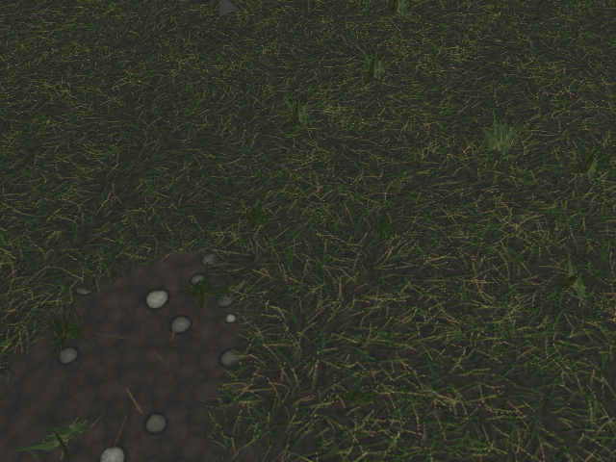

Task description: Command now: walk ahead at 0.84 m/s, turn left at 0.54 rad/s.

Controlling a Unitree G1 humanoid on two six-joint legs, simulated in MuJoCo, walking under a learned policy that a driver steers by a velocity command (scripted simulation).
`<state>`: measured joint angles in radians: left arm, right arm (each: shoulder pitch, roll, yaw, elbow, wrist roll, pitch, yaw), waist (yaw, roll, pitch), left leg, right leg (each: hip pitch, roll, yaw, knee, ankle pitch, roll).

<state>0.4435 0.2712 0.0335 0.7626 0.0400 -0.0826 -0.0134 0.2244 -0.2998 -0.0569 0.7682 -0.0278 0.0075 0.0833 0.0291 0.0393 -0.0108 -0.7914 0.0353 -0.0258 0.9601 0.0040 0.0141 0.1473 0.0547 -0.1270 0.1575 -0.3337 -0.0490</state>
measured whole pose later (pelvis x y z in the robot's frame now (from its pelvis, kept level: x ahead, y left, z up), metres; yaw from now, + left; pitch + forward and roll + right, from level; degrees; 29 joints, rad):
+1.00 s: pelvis +0.84 +0.28 -0.02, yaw +41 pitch +3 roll -1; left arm 0.62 0.27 0.01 0.97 0.01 -0.10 -0.02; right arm -0.12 -0.28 0.04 0.59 -0.05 -0.06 0.07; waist 0.13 0.02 0.02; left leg -0.63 0.00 0.02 0.62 -0.10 0.11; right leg 0.22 -0.03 -0.09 0.18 -0.40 0.03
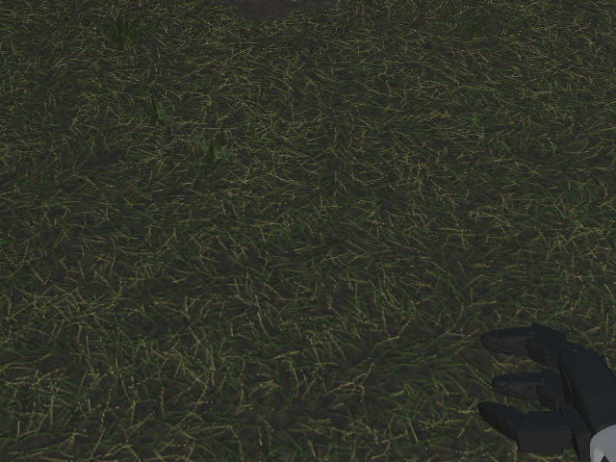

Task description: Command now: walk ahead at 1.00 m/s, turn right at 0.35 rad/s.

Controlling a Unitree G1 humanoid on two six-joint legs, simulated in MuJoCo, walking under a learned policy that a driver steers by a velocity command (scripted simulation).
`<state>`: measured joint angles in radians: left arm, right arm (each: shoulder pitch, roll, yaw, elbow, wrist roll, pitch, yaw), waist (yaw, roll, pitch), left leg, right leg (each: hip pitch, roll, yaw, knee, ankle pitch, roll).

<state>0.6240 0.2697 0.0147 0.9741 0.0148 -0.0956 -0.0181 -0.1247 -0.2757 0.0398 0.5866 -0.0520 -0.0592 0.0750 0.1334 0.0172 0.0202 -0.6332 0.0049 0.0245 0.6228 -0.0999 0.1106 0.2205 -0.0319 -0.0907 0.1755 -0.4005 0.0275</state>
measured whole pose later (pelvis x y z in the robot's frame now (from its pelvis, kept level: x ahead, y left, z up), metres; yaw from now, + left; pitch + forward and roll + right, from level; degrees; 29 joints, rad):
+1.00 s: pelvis +0.68 -0.11 +0.01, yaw -55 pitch +1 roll +2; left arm 0.17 0.35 0.08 0.59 -0.03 0.06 0.02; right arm 0.06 -0.26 -0.05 0.61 -0.03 -0.03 -0.04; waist 0.03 -0.02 0.06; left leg -0.43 -0.06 -0.07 0.49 -0.08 0.00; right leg -0.50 0.14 0.16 1.21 -0.52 0.05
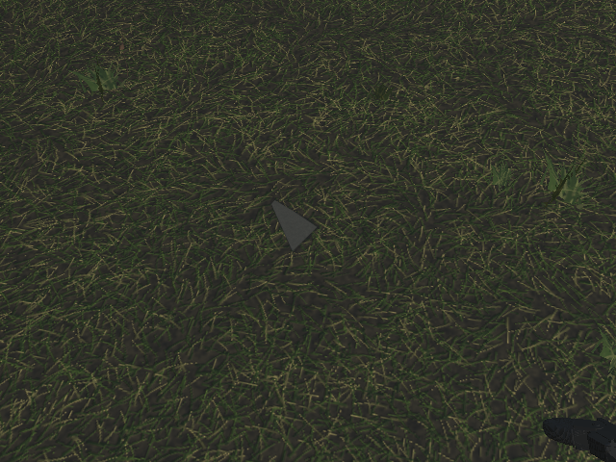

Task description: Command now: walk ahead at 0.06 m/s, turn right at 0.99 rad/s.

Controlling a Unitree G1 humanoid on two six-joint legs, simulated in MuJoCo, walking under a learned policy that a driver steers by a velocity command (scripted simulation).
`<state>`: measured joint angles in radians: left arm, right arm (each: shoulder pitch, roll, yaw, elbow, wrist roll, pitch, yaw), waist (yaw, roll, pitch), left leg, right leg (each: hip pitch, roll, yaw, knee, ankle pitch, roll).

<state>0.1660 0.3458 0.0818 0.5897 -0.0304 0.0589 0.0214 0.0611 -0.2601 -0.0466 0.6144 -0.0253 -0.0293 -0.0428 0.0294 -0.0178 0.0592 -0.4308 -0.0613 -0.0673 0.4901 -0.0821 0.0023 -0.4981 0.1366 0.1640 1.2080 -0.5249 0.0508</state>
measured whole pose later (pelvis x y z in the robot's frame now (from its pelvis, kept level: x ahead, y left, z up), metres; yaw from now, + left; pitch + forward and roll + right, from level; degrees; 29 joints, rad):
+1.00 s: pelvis +0.01 -0.01 +0.01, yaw -19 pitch -1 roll +0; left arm 0.21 0.22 0.05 0.78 0.01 0.02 0.02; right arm 0.18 -0.21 -0.02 0.79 -0.01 -0.01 -0.02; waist 0.01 0.00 0.02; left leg -0.22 0.01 0.01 0.54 -0.31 -0.01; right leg -0.26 0.03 0.06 0.55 -0.27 -0.01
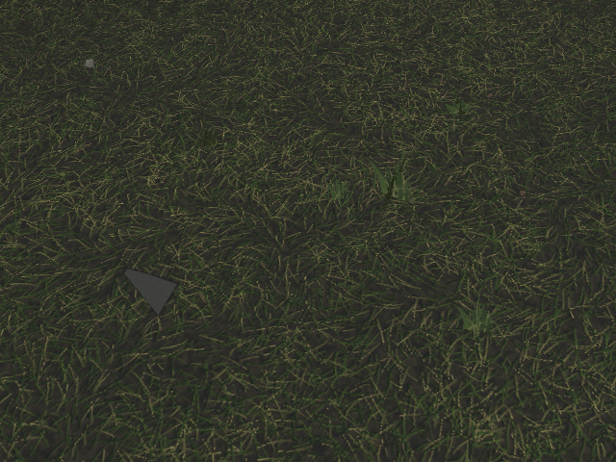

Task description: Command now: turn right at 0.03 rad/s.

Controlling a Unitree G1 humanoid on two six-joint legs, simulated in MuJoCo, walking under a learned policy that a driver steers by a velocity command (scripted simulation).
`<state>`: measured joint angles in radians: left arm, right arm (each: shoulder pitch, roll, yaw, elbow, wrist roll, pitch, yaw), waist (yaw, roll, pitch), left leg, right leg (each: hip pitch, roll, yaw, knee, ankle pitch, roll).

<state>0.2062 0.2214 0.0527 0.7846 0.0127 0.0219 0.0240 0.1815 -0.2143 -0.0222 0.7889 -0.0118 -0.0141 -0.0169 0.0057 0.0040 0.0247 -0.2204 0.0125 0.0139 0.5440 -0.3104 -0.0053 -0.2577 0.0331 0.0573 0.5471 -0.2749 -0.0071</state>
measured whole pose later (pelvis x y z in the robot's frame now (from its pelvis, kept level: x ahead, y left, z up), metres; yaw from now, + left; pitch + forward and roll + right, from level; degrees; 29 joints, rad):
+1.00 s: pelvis +0.25 -0.05 +0.00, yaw +0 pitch +3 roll -1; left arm 0.54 0.18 0.04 1.05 0.02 -0.12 -0.01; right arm -0.02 -0.24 -0.03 0.76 -0.03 -0.02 0.07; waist 0.09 0.02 -0.02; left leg -0.74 0.09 0.08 0.75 0.00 0.05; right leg 0.21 0.03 -0.05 0.04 -0.29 -0.02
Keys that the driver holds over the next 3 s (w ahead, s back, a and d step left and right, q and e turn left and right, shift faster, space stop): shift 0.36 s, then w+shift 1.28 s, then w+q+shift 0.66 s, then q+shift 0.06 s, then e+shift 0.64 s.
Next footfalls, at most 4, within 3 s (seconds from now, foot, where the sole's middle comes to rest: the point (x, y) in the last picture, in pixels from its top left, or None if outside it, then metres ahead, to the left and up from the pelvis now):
0.66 right None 0.12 -0.15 -0.77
1.10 left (297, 445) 0.55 0.06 -0.77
1.58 right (352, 273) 1.02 -0.08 -0.77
2.04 left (293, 167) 1.44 0.09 -0.77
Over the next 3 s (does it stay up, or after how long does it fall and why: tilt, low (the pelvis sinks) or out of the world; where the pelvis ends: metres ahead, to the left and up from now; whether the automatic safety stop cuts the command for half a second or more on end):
stays up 1.81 0.23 0.00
